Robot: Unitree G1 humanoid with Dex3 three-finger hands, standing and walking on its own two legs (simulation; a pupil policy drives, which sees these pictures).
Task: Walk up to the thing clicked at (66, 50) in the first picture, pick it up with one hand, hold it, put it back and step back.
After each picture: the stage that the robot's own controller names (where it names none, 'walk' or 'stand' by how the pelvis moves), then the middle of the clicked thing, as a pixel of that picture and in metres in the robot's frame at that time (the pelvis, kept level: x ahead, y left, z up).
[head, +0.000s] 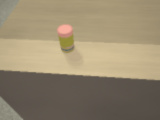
stand; (66, 39) +0.57 +0.11 +0.01
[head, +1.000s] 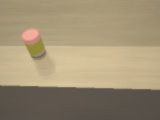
rise first; (34, 45) +0.49 +0.23 +0.04
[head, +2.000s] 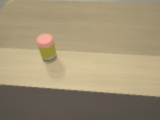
stand; (47, 48) +0.50 +0.19 +0.02
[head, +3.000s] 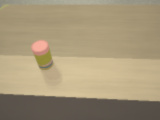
stand; (43, 55) +0.48 +0.20 +0.01
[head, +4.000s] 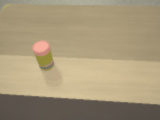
stand; (44, 56) +0.48 +0.20 +0.01
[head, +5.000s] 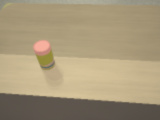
stand; (44, 55) +0.48 +0.20 +0.01
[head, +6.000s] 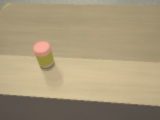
rise first; (44, 56) +0.47 +0.20 +0.01
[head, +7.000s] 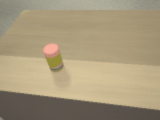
rise first; (53, 58) +0.48 +0.20 +0.01
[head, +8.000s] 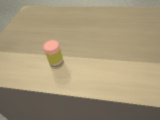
go down; (54, 54) +0.49 +0.20 +0.01
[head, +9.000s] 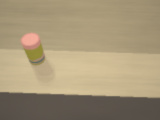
go down; (33, 49) +0.49 +0.19 +0.02
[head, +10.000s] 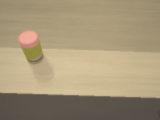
go down; (32, 48) +0.48 +0.19 +0.04
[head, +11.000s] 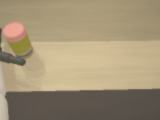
close in; (19, 41) +0.47 +0.21 +0.07
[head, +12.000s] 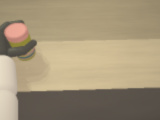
lift; (21, 43) +0.47 +0.20 +0.07
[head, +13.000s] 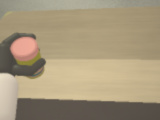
lift; (29, 59) +0.34 +0.18 +0.18
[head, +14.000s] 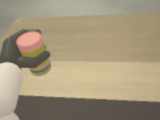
lift; (35, 54) +0.34 +0.17 +0.20
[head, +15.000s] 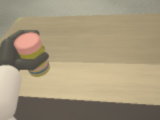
hold; (33, 55) +0.33 +0.17 +0.20
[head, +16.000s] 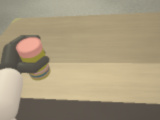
crouch; (35, 59) +0.34 +0.17 +0.18
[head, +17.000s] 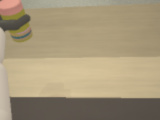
crouch; (16, 21) +0.46 +0.21 +0.23
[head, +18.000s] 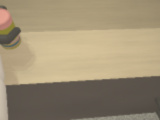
lower; (5, 30) +0.50 +0.21 +0.08
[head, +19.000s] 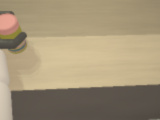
lower; (11, 35) +0.48 +0.21 +0.08
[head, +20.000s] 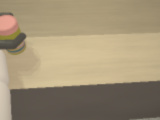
lower; (11, 36) +0.49 +0.21 +0.07
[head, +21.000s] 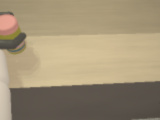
lower; (11, 35) +0.49 +0.21 +0.07
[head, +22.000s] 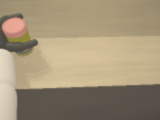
open; (19, 38) +0.48 +0.20 +0.07
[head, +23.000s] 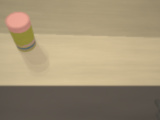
sink last; (22, 33) +0.48 +0.19 +0.07
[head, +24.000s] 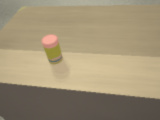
sink last; (52, 49) +0.51 +0.20 +0.05
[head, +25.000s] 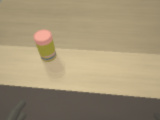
stand; (45, 46) +0.49 +0.19 +0.05
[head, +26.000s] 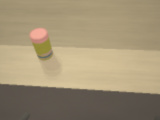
stand; (42, 44) +0.50 +0.19 +0.06
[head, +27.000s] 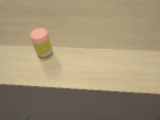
stand; (42, 44) +0.50 +0.19 +0.07
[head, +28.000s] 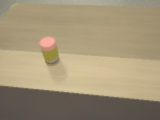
stand; (50, 51) +0.50 +0.19 +0.02
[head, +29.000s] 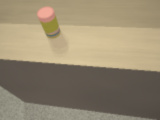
walk; (49, 23) +0.57 +0.19 +0.03
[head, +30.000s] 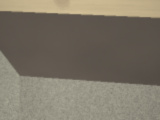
walk; out of the picture +0.85 +0.16 +0.04
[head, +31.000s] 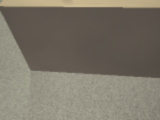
stand; out of the picture +1.08 +0.21 +0.02
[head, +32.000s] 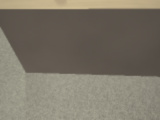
stand; out of the picture +1.07 +0.22 +0.01
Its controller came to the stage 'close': yes
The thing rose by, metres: 0.21
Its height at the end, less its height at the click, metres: +0.00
